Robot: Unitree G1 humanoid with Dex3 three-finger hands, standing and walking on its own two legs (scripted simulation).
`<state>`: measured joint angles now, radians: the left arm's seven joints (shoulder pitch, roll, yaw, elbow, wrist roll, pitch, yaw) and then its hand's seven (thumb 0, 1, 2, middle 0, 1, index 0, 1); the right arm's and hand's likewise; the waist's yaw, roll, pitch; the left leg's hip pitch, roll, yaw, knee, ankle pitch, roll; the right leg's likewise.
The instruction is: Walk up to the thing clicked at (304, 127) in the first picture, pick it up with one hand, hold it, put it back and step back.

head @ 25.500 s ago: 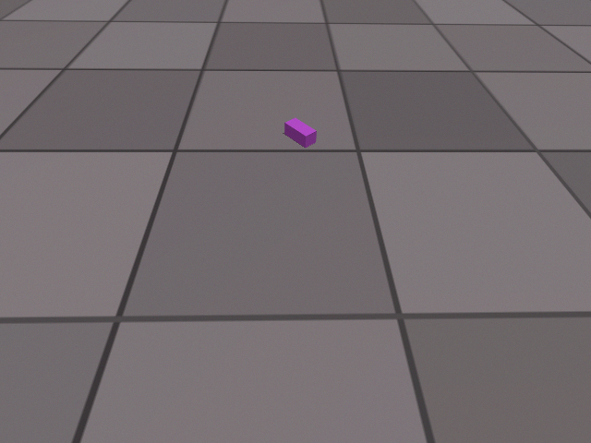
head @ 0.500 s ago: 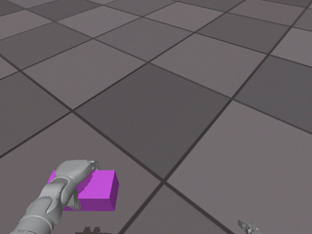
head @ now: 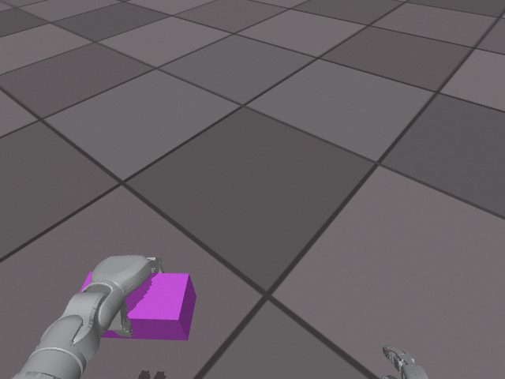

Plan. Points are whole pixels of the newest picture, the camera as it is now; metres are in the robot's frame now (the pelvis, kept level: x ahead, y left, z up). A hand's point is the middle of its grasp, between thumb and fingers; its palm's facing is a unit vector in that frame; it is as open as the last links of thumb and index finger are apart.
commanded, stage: hold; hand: left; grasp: from above
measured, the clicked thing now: (137, 305) +0.29 +0.21 -0.07
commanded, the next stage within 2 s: crouch in 0.48 s
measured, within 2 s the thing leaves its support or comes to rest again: neither
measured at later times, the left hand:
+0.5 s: hand (125, 297) +0.29 +0.22 -0.04, palm faces -0.50 -0.04 -0.86, open 11.4 cm
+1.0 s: hand (134, 313) +0.30 +0.23 -0.11, palm faces -0.51 +0.01 -0.86, open 11.6 cm
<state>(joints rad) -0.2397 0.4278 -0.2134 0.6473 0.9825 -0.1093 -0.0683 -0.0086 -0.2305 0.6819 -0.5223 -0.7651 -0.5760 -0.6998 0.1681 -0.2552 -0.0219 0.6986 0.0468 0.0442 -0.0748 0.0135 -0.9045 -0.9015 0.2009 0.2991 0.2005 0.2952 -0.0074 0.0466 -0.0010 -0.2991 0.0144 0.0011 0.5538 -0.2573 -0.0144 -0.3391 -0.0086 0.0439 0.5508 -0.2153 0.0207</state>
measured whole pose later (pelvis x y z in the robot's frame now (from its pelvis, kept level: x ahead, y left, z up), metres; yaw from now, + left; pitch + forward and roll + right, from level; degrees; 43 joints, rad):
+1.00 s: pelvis +0.00 +0.00 -0.02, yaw +1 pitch +8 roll +0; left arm -0.33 0.41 -0.19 0.90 1.12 -0.19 0.14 -0.01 -0.26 0.74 -0.47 -0.87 -0.52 -0.82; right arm 0.16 -0.25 -0.04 0.70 0.02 0.07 -0.04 0.01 -0.90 -0.90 0.20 0.30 0.20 0.30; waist -0.04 0.00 -0.03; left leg -0.56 0.01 -0.02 0.76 -0.34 -0.01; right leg -0.58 -0.01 0.02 0.73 -0.29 0.03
